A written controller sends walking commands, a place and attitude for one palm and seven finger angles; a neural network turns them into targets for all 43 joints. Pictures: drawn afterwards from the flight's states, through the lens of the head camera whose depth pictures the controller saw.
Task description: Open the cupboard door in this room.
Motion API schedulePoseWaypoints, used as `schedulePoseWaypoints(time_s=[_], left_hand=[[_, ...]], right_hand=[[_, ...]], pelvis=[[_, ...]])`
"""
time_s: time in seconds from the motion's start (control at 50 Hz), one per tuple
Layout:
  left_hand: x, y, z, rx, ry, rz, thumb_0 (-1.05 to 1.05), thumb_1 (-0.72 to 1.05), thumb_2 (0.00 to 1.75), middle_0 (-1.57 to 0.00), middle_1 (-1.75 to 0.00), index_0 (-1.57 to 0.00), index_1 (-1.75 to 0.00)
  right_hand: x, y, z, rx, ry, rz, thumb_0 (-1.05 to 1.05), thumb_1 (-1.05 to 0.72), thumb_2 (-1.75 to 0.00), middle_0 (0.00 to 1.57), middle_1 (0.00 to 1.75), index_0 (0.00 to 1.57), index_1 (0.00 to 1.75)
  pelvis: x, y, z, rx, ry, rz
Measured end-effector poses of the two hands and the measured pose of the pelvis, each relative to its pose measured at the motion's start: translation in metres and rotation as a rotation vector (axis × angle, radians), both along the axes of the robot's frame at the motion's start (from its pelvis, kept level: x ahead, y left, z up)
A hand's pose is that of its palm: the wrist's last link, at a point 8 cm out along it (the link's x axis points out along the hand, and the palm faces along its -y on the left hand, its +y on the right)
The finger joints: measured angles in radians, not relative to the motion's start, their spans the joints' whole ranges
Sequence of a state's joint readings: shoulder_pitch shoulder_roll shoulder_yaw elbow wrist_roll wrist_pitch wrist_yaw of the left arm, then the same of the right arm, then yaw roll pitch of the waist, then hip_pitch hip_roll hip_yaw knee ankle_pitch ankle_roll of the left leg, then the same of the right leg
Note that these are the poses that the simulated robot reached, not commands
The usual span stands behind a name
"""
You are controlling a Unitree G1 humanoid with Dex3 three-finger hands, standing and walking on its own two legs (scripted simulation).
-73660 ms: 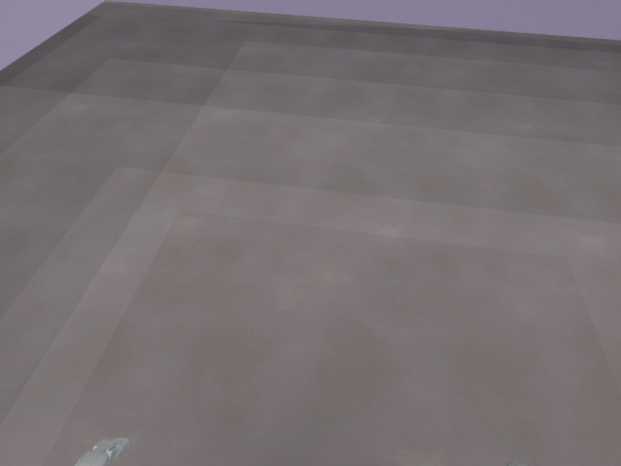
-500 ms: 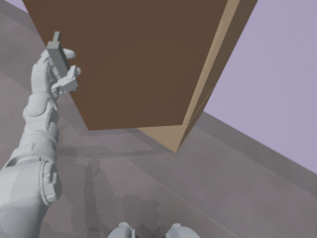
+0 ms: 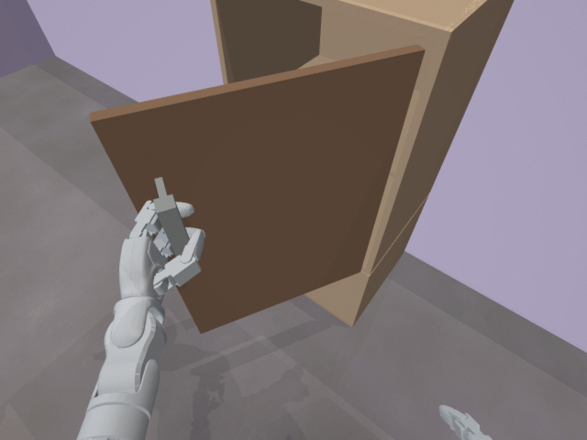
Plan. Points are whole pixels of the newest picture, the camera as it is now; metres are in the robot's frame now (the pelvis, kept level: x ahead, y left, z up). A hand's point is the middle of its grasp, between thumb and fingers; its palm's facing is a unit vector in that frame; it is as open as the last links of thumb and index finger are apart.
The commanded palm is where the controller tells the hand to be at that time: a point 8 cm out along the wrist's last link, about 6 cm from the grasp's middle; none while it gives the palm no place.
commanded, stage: pull the door open along its arc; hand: left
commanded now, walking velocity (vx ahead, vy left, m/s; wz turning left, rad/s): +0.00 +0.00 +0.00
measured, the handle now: (176, 226) +0.39 +0.18 +0.08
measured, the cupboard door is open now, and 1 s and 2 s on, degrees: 61 79 81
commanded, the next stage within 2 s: open thumb and fingers to let go in 0.46 s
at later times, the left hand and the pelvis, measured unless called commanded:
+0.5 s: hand (248, 313) +0.26 +0.07 +0.08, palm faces +0.47 -0.88 +0.00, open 6.3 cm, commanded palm +0.20 +0.10 +0.08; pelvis -0.01 -0.05 +0.00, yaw +4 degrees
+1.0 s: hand (253, 314) +0.26 +0.06 +0.08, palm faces +0.47 -0.88 +0.02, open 11.0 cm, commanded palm +0.21 +0.10 +0.08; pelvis +0.00 -0.06 +0.00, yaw +5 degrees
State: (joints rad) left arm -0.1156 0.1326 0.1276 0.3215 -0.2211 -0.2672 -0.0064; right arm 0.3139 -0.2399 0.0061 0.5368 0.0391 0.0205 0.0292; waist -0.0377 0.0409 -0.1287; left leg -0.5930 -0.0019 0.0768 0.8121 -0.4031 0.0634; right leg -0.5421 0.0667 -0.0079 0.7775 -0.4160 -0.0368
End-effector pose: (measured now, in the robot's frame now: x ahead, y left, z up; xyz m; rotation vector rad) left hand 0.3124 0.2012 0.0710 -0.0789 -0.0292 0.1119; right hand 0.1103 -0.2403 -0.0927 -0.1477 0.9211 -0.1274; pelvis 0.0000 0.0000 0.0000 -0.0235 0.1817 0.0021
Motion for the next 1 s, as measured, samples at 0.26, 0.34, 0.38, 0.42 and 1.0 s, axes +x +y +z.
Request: schedulePoseWaypoints(time_s=[0.26,0.34,0.38,0.42,1.0], left_hand=[[-0.068,-0.060,0.006,0.018,0.059,0.274,0.03,0.61,0.72,-0.37,-1.28,-0.36,-1.32],[-0.078,-0.074,0.008,0.018,0.084,0.350,0.04,0.62,0.74,-0.35,-1.26,-0.36,-1.33],[-0.083,-0.080,0.009,0.028,0.090,0.368,0.04,0.63,0.75,-0.35,-1.26,-0.35,-1.33],[-0.087,-0.086,0.009,0.041,0.093,0.373,0.04,0.64,0.75,-0.34,-1.27,-0.35,-1.33],[-0.098,-0.105,0.009,0.035,0.088,0.372,0.01,-0.06,0.49,-0.32,-1.24,-0.34,-1.25]], right_hand=[[0.076,0.021,0.029,0.038,-0.210,0.173,0.01,-0.90,-0.90,0.21,0.30,0.20,0.30],[0.073,0.014,0.024,0.047,-0.187,0.175,0.01,-0.90,-0.90,0.21,0.30,0.20,0.30],[0.068,0.007,0.021,0.046,-0.165,0.170,0.01,-0.90,-0.90,0.21,0.30,0.20,0.30],[0.062,0.000,0.016,0.042,-0.140,0.162,0.01,-0.90,-0.90,0.21,0.30,0.20,0.30],[0.082,-0.022,0.010,0.028,-0.146,0.179,0.01,-0.90,-0.90,0.20,0.30,0.20,0.30]], pelvis=[[-0.013,-0.028,0.000,0.023,-0.076,0.041],[-0.012,-0.037,0.001,0.029,-0.085,0.051],[-0.010,-0.042,0.002,0.033,-0.089,0.055],[-0.009,-0.047,0.002,0.038,-0.092,0.058],[0.001,-0.062,0.003,0.059,-0.083,0.086]])
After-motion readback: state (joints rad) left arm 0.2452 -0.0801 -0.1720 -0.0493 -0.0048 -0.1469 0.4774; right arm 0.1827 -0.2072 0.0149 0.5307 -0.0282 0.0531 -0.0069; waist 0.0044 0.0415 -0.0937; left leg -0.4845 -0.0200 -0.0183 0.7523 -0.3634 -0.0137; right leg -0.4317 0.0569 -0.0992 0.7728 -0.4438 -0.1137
